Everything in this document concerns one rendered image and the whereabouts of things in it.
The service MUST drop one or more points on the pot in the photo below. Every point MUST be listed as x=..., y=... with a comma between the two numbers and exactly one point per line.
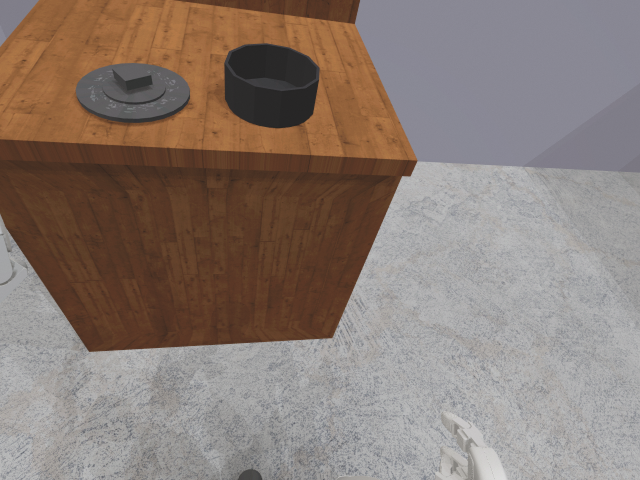
x=269, y=85

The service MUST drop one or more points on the knob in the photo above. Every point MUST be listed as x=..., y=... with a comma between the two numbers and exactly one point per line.
x=132, y=76

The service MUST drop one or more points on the table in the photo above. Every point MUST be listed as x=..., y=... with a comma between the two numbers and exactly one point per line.
x=200, y=228

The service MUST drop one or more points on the robot right hand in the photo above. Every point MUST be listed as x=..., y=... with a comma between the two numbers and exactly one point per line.
x=482, y=463

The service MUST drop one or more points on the robot left hand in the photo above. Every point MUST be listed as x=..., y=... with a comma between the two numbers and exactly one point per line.
x=11, y=273

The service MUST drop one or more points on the lid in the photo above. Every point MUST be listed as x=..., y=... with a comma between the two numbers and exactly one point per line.
x=102, y=95

